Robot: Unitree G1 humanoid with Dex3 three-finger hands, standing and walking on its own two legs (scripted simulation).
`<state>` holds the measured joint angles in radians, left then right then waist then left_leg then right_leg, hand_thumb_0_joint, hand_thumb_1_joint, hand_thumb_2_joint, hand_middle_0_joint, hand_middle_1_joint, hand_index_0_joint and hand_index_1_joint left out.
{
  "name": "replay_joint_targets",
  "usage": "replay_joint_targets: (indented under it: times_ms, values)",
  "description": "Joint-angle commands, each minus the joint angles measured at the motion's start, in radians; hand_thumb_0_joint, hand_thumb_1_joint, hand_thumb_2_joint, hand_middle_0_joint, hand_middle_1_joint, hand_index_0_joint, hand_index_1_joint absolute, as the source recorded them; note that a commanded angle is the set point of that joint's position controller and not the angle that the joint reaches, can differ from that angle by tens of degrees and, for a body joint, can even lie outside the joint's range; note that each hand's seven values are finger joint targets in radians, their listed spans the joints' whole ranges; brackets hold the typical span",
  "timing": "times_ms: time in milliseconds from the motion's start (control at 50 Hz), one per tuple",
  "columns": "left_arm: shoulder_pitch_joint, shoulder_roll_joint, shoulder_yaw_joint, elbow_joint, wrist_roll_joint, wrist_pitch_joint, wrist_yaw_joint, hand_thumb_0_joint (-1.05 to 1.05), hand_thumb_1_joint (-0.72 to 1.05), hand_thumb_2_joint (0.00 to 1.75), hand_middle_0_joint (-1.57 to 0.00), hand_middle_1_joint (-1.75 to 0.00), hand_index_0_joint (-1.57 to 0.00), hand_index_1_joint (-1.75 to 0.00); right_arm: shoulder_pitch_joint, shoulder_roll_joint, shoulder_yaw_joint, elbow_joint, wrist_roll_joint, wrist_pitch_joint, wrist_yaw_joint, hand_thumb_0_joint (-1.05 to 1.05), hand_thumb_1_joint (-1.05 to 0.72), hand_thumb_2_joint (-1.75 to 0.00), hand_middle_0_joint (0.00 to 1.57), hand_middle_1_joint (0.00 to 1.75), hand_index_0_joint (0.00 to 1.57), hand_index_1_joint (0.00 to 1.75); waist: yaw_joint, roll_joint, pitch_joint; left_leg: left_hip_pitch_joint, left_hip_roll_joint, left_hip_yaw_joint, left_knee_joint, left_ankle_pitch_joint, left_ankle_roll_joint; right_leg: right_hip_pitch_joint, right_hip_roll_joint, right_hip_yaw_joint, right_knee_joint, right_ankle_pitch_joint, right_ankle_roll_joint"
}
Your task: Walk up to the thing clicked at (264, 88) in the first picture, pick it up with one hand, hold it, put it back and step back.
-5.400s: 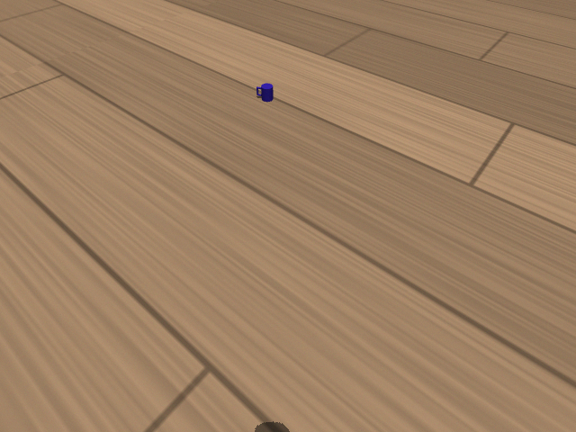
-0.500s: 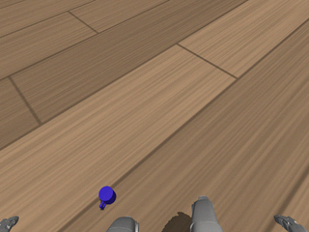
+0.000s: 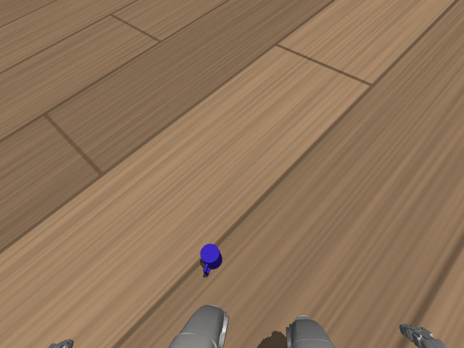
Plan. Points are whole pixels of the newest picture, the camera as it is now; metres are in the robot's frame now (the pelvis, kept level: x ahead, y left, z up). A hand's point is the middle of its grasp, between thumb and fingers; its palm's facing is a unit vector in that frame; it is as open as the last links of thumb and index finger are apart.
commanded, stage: walk up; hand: left
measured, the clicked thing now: (210, 260) +0.47 +0.18 -0.70
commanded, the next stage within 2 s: none
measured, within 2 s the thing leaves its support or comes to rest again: neither
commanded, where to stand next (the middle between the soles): +0.07 -0.02 m, yaw -4 degrees
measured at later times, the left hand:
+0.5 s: hand out of the picture +0.03 +0.33 -0.15, palm faces -0.12 -0.94 -0.31, open 7.3 cm
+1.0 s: hand (110, 334) +0.16 +0.26 -0.13, palm faces -0.08 -0.93 -0.37, open 7.3 cm
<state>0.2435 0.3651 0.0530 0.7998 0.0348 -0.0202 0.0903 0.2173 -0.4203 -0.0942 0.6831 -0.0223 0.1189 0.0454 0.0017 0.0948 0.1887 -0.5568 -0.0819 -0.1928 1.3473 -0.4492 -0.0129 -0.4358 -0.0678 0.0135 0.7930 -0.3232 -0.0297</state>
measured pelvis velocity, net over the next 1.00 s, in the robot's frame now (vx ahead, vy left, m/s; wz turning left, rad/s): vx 0.01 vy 0.01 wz -0.09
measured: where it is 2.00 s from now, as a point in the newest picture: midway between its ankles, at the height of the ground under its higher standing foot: outside the picture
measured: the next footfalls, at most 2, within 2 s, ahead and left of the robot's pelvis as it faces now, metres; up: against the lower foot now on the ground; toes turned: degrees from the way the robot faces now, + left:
left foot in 0.10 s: -0.02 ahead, +0.21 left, +0.00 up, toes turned -2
right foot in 0.58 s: +0.02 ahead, -0.12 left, +0.00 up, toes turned -5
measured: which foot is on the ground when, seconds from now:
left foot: up 0.00-0.08, down 0.10-0.62, up 0.64-0.88, down 0.90-1.00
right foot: down 0.00-0.12, up 0.14-0.56, down 0.58-1.00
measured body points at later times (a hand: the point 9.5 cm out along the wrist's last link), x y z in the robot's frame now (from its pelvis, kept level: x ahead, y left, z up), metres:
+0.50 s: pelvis -0.02 +0.06 +0.02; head +0.02 +0.09 +0.46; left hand +0.04 +0.38 -0.13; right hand -0.04 -0.30 -0.06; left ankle -0.06 +0.21 -0.71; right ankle +0.00 -0.10 -0.67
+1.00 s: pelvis +0.01 +0.01 +0.01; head +0.05 +0.01 +0.45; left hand +0.16 +0.31 -0.11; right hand +0.07 -0.29 -0.12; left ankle +0.09 +0.12 -0.71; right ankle +0.00 -0.11 -0.69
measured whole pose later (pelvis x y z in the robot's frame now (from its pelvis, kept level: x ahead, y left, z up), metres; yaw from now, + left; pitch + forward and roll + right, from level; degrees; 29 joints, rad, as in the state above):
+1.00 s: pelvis +0.01 +0.01 +0.01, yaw -5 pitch -3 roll +0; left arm 0.10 0.38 0.03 0.90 -0.02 0.02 0.01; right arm 0.18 -0.35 -0.01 0.93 -0.01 -0.03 0.00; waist -0.01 -0.01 0.15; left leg -0.38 0.00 0.02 0.70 -0.27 0.02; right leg -0.33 0.00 0.02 0.86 -0.51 -0.03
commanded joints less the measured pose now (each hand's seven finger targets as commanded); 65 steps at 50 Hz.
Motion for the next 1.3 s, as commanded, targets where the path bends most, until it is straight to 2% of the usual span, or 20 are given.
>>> replay_joint_targets:
  times_ms: [0,40,80,120,140,160,220,360,500,560,600,620,700,820,880,920,940,1020,1100,1280]
  values:
    - [-0.095,0.254,0.081,-0.103,0.038,-0.013,-0.021,0.00,0.90,0.90,-0.20,-0.30,-0.20,-0.30,0.130,-0.170,-0.050,0.034,0.045,-0.062,-0.019,0.00,-0.90,-0.90,0.20,0.30,0.20,0.30,-0.004,-0.393,-0.228,0.159,0.030,0.212,-0.433,-0.067,-0.047,0.069,-0.037,0.092,-0.296,-0.367,-0.117]
    - [-0.081,0.299,0.103,-0.096,0.051,0.014,-0.042,0.00,0.90,0.90,-0.20,-0.30,-0.20,-0.30,0.177,-0.174,-0.051,0.068,0.026,-0.086,-0.036,0.00,-0.90,-0.90,0.20,0.30,0.20,0.30,-0.004,-0.446,-0.236,0.259,0.060,0.268,-0.678,-0.044,-0.044,0.095,-0.051,0.119,-0.239,-0.390,-0.117]
    - [-0.001,0.241,0.093,-0.060,0.028,0.053,-0.054,0.00,0.90,0.90,-0.20,-0.30,-0.20,-0.30,0.239,-0.178,-0.055,0.137,-0.005,-0.125,-0.064,0.00,-0.90,-0.90,0.20,0.30,0.20,0.30,-0.023,-0.174,-0.198,0.432,0.040,0.194,-0.938,0.067,-0.037,-0.043,0.014,0.068,0.086,-0.358,-0.083]
    - [0.021,0.172,0.061,-0.062,0.007,0.056,-0.056,0.00,0.90,0.90,-0.20,-0.30,-0.20,-0.30,0.083,-0.330,-0.063,0.081,-0.034,-0.152,-0.078,0.00,-0.90,-0.90,0.20,0.30,0.20,0.30,0.018,-0.005,-0.008,0.255,0.419,-0.455,-1.085,-0.399,0.082,-0.399,0.134,0.122,0.353,-0.230,-0.004]
    - [-0.127,0.251,0.070,-0.057,0.013,0.044,-0.049,0.00,0.90,0.90,-0.20,-0.30,-0.20,-0.30,0.014,-0.394,-0.067,0.082,-0.010,-0.159,-0.078,0.00,-0.90,-0.90,0.20,0.30,0.20,0.30,-0.039,0.047,0.092,0.044,0.558,-0.653,-1.211,-0.616,0.208,-0.347,0.033,0.209,0.295,-0.210,0.009]
    - [-0.163,0.300,0.085,-0.038,0.011,0.030,-0.062,0.00,0.90,0.90,-0.20,-0.30,-0.20,-0.30,-0.073,-0.356,-0.059,0.082,-0.017,-0.172,-0.082,0.00,-0.90,-0.90,0.20,0.30,0.20,0.30,-0.010,-0.023,0.154,-0.040,0.527,-0.591,-1.187,-0.559,0.240,-0.252,0.009,0.218,0.295,-0.131,0.015]
    - [-0.015,0.270,0.102,0.035,-0.011,0.040,-0.102,0.00,0.90,0.90,-0.20,-0.30,-0.20,-0.30,-0.006,-0.286,-0.035,0.132,-0.019,-0.206,-0.096,0.00,-0.90,-0.90,0.20,0.30,0.20,0.30,0.031,0.004,0.089,0.169,0.334,-0.197,-1.047,-0.168,0.124,-0.242,0.061,0.193,0.293,-0.001,0.019]
    - [-0.069,0.260,0.099,0.008,0.008,0.056,-0.144,0.00,0.90,0.90,-0.20,-0.30,-0.20,-0.30,0.133,-0.275,-0.052,0.169,-0.008,-0.217,-0.105,0.00,-0.90,-0.90,0.20,0.30,0.20,0.30,-0.037,0.105,-0.065,0.441,0.344,-0.109,-1.014,-0.022,0.176,-0.247,0.050,0.149,0.234,-0.020,0.040]
    - [-0.101,0.211,0.070,-0.005,-0.012,0.012,-0.142,0.00,0.90,0.90,-0.20,-0.30,-0.20,-0.30,0.175,-0.276,-0.037,0.146,0.000,-0.201,-0.092,0.00,-0.90,-0.90,0.20,0.30,0.20,0.30,-0.047,0.155,-0.142,0.475,0.338,0.064,-0.801,0.627,0.194,-0.026,0.040,-0.038,-0.084,-0.120,0.004]
    - [0.151,0.269,0.102,0.094,-0.011,-0.005,-0.122,0.00,0.90,0.90,-0.20,-0.30,-0.20,-0.30,0.140,-0.187,0.005,0.116,0.021,-0.184,-0.088,0.00,-0.90,-0.90,0.20,0.30,0.20,0.30,0.083,-0.076,-0.280,0.241,0.209,0.177,-0.402,0.525,0.096,0.431,0.054,0.004,-0.298,0.114,-0.027]
    - [0.159,0.381,0.119,0.060,-0.014,-0.004,-0.104,0.00,0.90,0.90,-0.20,-0.30,-0.20,-0.30,0.095,-0.168,0.018,0.075,0.036,-0.183,-0.104,0.00,-0.90,-0.90,0.20,0.30,0.20,0.30,0.104,-0.325,-0.269,-0.101,0.032,0.159,-0.171,-0.155,0.047,0.505,-0.299,0.575,-0.424,0.208,-0.254]
    - [0.112,0.390,0.117,0.041,-0.017,-0.002,-0.105,0.00,0.90,0.90,-0.20,-0.30,-0.20,-0.30,0.076,-0.209,0.000,0.092,0.026,-0.179,-0.114,0.00,-0.90,-0.90,0.20,0.30,0.20,0.30,0.095,-0.282,-0.208,-0.052,0.073,0.106,-0.120,-0.231,0.038,0.374,-0.352,0.593,-0.413,0.242,-0.319]
    - [-0.034,0.255,0.070,0.011,-0.026,-0.003,-0.090,0.00,0.90,0.90,-0.20,-0.30,-0.20,-0.30,0.171,-0.178,0.014,0.179,0.041,-0.180,-0.095,0.00,-0.90,-0.90,0.20,0.30,0.20,0.30,-0.002,-0.228,-0.133,0.074,0.099,0.143,-0.257,-0.037,0.039,0.188,-0.140,0.166,-0.318,0.402,-0.195]
    - [-0.100,0.254,0.044,0.007,-0.038,-0.007,-0.077,0.00,0.90,0.90,-0.20,-0.30,-0.20,-0.30,0.116,-0.137,0.019,0.200,0.031,-0.174,-0.079,0.00,-0.90,-0.90,0.20,0.30,0.20,0.30,-0.013,-0.290,-0.178,0.285,0.104,0.220,-0.663,0.197,0.017,0.125,-0.152,0.127,-0.196,0.615,-0.169]
    - [-0.119,0.199,0.028,0.006,-0.063,0.012,-0.073,0.00,0.90,0.90,-0.20,-0.30,-0.20,-0.30,0.092,-0.210,-0.007,0.209,0.004,-0.181,-0.083,0.00,-0.90,-0.90,0.20,0.30,0.20,0.30,-0.025,-0.116,-0.196,0.407,0.186,0.056,-0.834,0.543,0.059,0.010,-0.070,0.101,-0.046,0.333,-0.060]
    - [-0.063,0.202,0.030,0.050,-0.074,0.034,-0.059,0.00,0.90,0.90,-0.20,-0.30,-0.20,-0.30,-0.025,-0.289,-0.012,0.173,0.016,-0.176,-0.073,0.00,-0.90,-0.90,0.20,0.30,0.20,0.30,0.003,0.081,-0.229,0.270,0.440,-0.263,-0.952,0.479,0.261,0.101,0.082,0.027,0.134,-0.227,-0.007]
    - [-0.044,0.214,0.033,0.077,-0.065,0.034,-0.057,0.00,0.90,0.90,-0.20,-0.30,-0.20,-0.30,-0.079,-0.267,-0.009,0.176,0.013,-0.173,-0.072,0.00,-0.90,-0.90,0.20,0.30,0.20,0.30,0.027,0.065,-0.208,0.199,0.451,-0.287,-0.951,0.423,0.293,0.152,0.049,0.054,0.147,-0.251,-0.004]
    - [-0.018,0.204,0.037,0.123,-0.047,0.014,-0.073,0.00,0.90,0.90,-0.20,-0.30,-0.20,-0.30,-0.124,-0.199,0.011,0.178,0.017,-0.154,-0.068,0.00,-0.90,-0.90,0.20,0.30,0.20,0.30,0.053,0.021,-0.241,0.239,0.275,0.017,-0.802,0.475,0.135,0.201,0.035,0.014,-0.147,0.043,-0.017]
    - [-0.136,0.283,0.042,0.112,-0.029,-0.016,-0.061,0.00,0.90,0.90,-0.20,-0.30,-0.20,-0.30,-0.099,-0.142,0.024,0.203,0.032,-0.139,-0.056,0.00,-0.90,-0.90,0.20,0.30,0.20,0.30,-0.016,-0.098,-0.286,0.255,0.140,0.136,-0.686,0.365,0.041,0.225,-0.142,0.238,-0.267,0.322,-0.096]
    - [-0.205,0.252,0.021,0.164,-0.020,-0.016,-0.071,0.00,0.90,0.90,-0.20,-0.30,-0.20,-0.30,-0.180,-0.144,0.023,0.271,0.018,-0.123,-0.031,0.00,-0.90,-0.90,0.20,0.30,0.20,0.30,-0.023,-0.180,-0.165,0.373,0.148,0.116,-0.805,0.181,0.050,0.017,-0.101,0.172,-0.399,-0.048,-0.040]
